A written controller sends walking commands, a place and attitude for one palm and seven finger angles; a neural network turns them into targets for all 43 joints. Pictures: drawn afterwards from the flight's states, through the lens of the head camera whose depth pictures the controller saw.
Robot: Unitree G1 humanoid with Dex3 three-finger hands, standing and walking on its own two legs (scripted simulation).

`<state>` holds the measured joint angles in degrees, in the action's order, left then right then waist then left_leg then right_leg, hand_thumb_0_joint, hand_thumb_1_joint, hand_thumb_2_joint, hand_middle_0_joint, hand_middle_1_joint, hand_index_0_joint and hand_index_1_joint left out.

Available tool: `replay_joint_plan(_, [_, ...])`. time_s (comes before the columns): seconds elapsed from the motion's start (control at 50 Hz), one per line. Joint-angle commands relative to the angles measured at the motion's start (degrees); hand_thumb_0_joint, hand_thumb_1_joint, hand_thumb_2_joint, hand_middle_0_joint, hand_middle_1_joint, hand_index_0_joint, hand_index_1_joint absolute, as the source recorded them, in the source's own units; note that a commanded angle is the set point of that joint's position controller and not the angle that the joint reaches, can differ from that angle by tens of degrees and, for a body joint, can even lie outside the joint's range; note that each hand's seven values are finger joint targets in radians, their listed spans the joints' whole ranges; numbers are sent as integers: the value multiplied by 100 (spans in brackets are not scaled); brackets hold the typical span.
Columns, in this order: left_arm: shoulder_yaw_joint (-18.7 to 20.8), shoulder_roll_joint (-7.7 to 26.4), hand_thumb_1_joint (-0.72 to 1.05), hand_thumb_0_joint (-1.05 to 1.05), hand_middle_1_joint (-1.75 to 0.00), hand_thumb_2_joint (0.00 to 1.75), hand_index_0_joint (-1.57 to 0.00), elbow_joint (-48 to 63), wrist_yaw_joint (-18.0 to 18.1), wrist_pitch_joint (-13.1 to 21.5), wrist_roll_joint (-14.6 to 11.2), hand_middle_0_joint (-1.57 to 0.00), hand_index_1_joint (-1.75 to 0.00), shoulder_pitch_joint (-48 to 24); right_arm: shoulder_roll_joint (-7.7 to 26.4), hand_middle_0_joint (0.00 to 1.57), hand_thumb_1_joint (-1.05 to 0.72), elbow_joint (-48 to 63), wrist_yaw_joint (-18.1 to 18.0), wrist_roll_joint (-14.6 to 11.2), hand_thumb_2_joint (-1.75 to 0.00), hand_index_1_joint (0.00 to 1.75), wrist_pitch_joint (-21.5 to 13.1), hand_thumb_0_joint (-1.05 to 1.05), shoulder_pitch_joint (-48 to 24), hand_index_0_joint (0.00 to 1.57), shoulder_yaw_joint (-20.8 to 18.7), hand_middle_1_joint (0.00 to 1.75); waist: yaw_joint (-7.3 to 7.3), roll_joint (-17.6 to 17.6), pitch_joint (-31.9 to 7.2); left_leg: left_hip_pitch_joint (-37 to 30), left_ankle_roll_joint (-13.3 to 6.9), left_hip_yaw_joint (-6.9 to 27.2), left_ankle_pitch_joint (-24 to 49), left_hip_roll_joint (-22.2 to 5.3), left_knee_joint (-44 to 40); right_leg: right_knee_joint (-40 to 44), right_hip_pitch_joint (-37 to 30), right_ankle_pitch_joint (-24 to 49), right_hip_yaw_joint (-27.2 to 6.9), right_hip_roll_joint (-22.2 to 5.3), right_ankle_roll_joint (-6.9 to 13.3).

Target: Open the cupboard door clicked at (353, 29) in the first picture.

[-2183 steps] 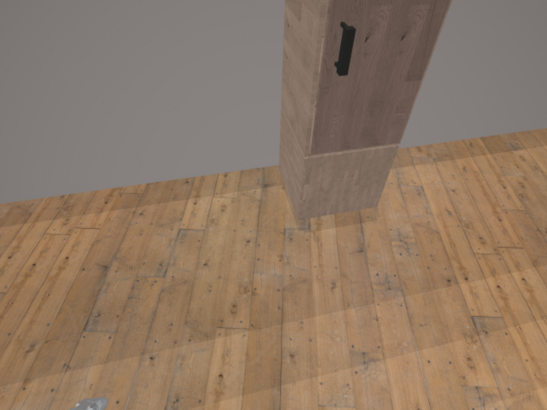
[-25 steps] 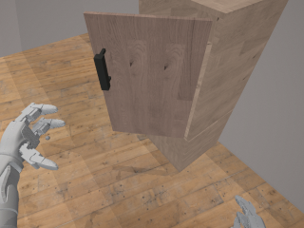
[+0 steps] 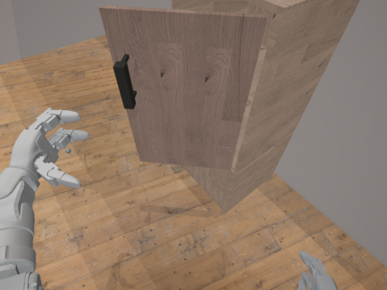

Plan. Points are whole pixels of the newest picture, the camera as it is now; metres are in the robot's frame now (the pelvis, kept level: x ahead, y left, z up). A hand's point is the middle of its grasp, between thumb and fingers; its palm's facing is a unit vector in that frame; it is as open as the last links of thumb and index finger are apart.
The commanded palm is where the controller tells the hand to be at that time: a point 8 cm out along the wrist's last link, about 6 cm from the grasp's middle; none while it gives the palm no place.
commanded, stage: move the hooked fingers beside the handle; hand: left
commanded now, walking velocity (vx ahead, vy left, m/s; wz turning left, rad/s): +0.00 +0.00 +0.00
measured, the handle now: (127, 81) +0.61 +0.21 +0.09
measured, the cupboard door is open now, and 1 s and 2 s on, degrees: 46 46 46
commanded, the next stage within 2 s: none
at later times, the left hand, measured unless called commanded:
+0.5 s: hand (85, 123) +0.42 +0.26 +0.11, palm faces -0.06 -1.00 +0.00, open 14.0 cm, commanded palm +0.41 +0.31 +0.11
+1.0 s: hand (94, 100) +0.51 +0.27 +0.11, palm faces -0.07 -1.00 +0.01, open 14.0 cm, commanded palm +0.50 +0.32 +0.10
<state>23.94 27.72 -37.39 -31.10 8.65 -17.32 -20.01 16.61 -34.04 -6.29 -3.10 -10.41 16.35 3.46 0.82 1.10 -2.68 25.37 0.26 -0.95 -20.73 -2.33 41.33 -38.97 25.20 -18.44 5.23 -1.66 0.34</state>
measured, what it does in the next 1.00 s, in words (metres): stands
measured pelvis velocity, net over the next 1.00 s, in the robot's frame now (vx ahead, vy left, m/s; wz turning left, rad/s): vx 0.00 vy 0.02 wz -0.04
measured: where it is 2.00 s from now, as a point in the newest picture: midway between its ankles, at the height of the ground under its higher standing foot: outside the picture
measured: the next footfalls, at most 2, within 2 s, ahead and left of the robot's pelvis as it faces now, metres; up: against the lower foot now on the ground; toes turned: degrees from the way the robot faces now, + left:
none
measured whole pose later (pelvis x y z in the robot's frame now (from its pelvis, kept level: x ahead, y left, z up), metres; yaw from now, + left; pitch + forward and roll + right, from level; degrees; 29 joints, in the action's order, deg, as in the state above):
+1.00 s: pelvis +0.00 +0.02 -0.02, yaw -2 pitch +17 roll -3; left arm 27.4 43.8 -72.9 -30.2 15.4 -7.2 -55.8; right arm 17.7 -35.8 -4.2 -1.3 1.0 24.1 3.3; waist 10.0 -0.2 -3.4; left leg 43.1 -1.1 -1.7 -23.6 -3.4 49.7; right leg -44.0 42.0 -18.8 4.1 -0.8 -0.8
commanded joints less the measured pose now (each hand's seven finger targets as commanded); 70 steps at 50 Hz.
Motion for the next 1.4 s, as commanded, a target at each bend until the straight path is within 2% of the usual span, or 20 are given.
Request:
replay_joint_plan(0.0, [430, 1783, -50, 0, -120, 30, -30, 683, 0, 411, -50, -30, -120, -2270, 853, 20, -90, 686, -55, -33, -90, 30, -151, 0, 6, 20, -365, 30, 79, 342, -1298, -340, -137, 130, 1091, 278, -572, 459, -406, 1056, -346, 193, 107])
replay_joint_plan(0.14, [466, 1895, -50, 0, -120, 30, -30, 468, 78, 644, 10, -30, -120, -2696, 897, 20, -90, 697, 19, -4, -90, 30, 20, 0, 264, 20, -422, 30, 61, 338, -1787, -426, -140, 170, 1424, 256, -502, 294, -492, 1387, -320, 249, 134])
replay_joint_plan(0.22, [549, 2020, -50, 0, -120, 30, -30, 150, 134, 665, 52, -30, -120, -2847, 939, 20, -90, 641, 39, 9, -90, 30, 148, 0, 401, 20, -441, 30, 99, 60, -1667, -253, -165, 151, 1445, 245, -473, 283, -481, 1444, -324, 264, 125])
replay_joint_plan(0.28, [585, 2185, -50, 0, -120, 30, -30, -68, 167, 704, 175, -30, -120, -3234, 947, 20, -90, 571, 53, 10, -90, 30, 236, 0, 499, 20, -455, 30, 186, 295, -1698, -222, -166, 126, 1380, 240, -444, 276, -332, 1424, -353, 252, 104])
replay_joint_plan(0.42, [233, 1985, -50, 0, -120, 30, -30, -529, 145, 953, 262, -30, -120, -4098, 959, 20, -90, 445, 54, 35, -90, 30, 388, 0, 685, 20, -457, 30, 367, 435, -1819, -357, -162, 191, 1467, 205, -339, 193, -10, 1364, -309, 300, 140])
replay_joint_plan(0.52, [320, 2241, -50, 0, -120, 30, -30, -1218, 165, 952, 381, -30, -120, -4505, 1017, 20, -90, 349, 67, 56, -90, 30, 530, 0, 836, 20, -447, 30, 455, 266, -1764, -87, -179, 181, 1390, 196, -246, 139, 104, 1353, -326, 289, 111])
replay_joint_plan(0.56, [541, 2638, -50, 0, -120, 30, -30, -1384, 189, 992, 489, -30, -120, -4709, 1055, 20, -90, 321, 73, 76, -90, 30, 590, 0, 890, 20, -439, 30, 454, 357, -1911, 29, -176, 185, 1334, 193, -197, 96, 73, 1344, -365, 271, 97])
replay_joint_plan(0.66, [539, 2767, -50, 0, -120, 30, -30, -1650, 137, 1127, 577, -30, -120, -5016, 1069, 20, -90, 288, 94, 93, -90, 30, 731, 0, 1069, 20, -460, 30, 544, 436, -2273, -31, -180, 196, 1610, 170, -36, -29, 150, 1564, -375, 307, 84])
replay_joint_plan(0.7, [445, 2774, -50, 0, -120, 30, -30, -1883, 101, 1081, 641, -30, -120, -5177, 1082, 20, -90, 246, 99, 89, -90, 30, 781, 0, 1111, 20, -446, 30, 615, 568, -2022, 81, -175, 209, 1454, 158, -14, -14, 400, 1377, -357, 308, 88])
replay_joint_plan(0.76, [372, 2851, -50, 0, -120, 30, -30, -2022, 83, 1023, 686, -30, -120, -5580, 1124, 20, -90, 213, 80, 101, -90, 30, 855, 0, 1224, 20, -435, 30, 772, 511, -2120, 124, -198, 232, 1402, 138, 55, -26, 553, 1296, -364, 322, 57])
replay_joint_plan(0.8, [483, 3056, -50, 0, -120, 30, -30, -2153, 101, 1012, 753, -30, -120, -5665, 1153, 20, -90, 188, 77, 121, -90, 30, 897, 0, 1336, 20, -434, 30, 770, 461, -2220, 189, -201, 275, 1417, 132, 84, -63, 542, 1272, -353, 327, 64])
replay_joint_plan(0.86, [436, 3141, -50, 0, -120, 30, -30, -2243, 86, 1023, 800, -30, -120, -6038, 1169, 20, -90, 136, 79, 142, -90, 30, 959, 0, 1443, 20, -419, 30, 891, 730, -2314, 97, -185, 297, 1564, 105, 183, -110, 772, 1292, -346, 345, 61])
replay_joint_plan(0.92, [567, 3352, -50, 0, -120, 30, -30, -2347, 71, 1025, 836, -30, -120, -6047, 1184, 20, -90, 143, 88, 170, -90, 30, 1032, 0, 1591, 20, -409, 30, 861, 738, -2510, 93, -186, 326, 1820, 100, 253, -185, 744, 1422, -325, 382, 86])
replay_joint_plan(0.98, [582, 3431, -50, 0, -120, 30, -30, -2311, 70, 993, 944, -30, -120, -6114, 1181, 20, -90, 125, 131, 198, -90, 30, 1122, 0, 1708, 20, -426, 30, 869, 1099, -2743, -203, -146, 360, 2224, 59, 337, -219, 950, 1561, -286, 389, 79])
replay_joint_plan(1.06, [431, 3378, -50, 0, -120, 30, -30, -2561, 145, 858, 1049, -30, -120, -6514, 1195, 20, -90, 89, 142, 217, -90, 30, 1235, 0, 1847, 20, -406, 30, 1063, 1038, -2445, -82, -146, 419, 2168, 16, 386, -208, 1283, 1391, -234, 424, 57])
replay_joint_plan(1.14, [621, 3582, -50, 0, -120, 30, -30, -2322, 249, 914, 1101, -30, -120, -6685, 1210, 20, -90, 70, 180, 295, -90, 30, 1307, 0, 2049, 20, -425, 30, 1049, 1240, -3034, -546, -82, 511, 2890, -53, 501, -285, 1323, 1645, -201, 461, 67])
replay_joint_plan(1.26, [699, 3934, -50, 0, -120, 30, -30, -2851, 345, 754, 1325, -30, -120, -6748, 1202, 20, -90, 116, 212, 291, -90, 30, 1462, 0, 2137, 20, -357, 30, 1159, 1082, -2612, 99, -163, 387, 2608, -14, 583, -273, 1202, 1806, -240, 478, 37])
replay_joint_plan(1.3, [733, 4033, -50, 0, -120, 30, -30, -2924, 339, 720, 1370, -30, -120, -6568, 1210, 20, -90, 175, 210, 293, -90, 30, 1478, 0, 2172, 20, -342, 30, 1151, 880, -2612, 308, -199, 355, 2469, -4, 590, -283, 1068, 1835, -248, 480, 25])
replay_joint_plan(1.36, [856, 4103, -50, 0, -120, 30, -30, -2656, 254, 817, 1326, -30, -120, -6344, 1200, 20, -90, 244, 235, 313, -90, 30, 1528, 0, 2219, 20, -369, 30, 1012, 1298, -3058, -91, -125, 364, 3047, -27, 649, -377, 1069, 2084, -225, 495, 51])
replay_joint_plan(1.38, [865, 4104, -50, 0, -120, 30, -30, -2692, 220, 808, 1305, -30, -120, -6321, 1200, 20, -90, 237, 244, 316, -90, 30, 1546, 0, 2216, 20, -369, 30, 1040, 1202, -2976, -51, -138, 348, 3000, -37, 676, -366, 1088, 2079, -225, 506, 43])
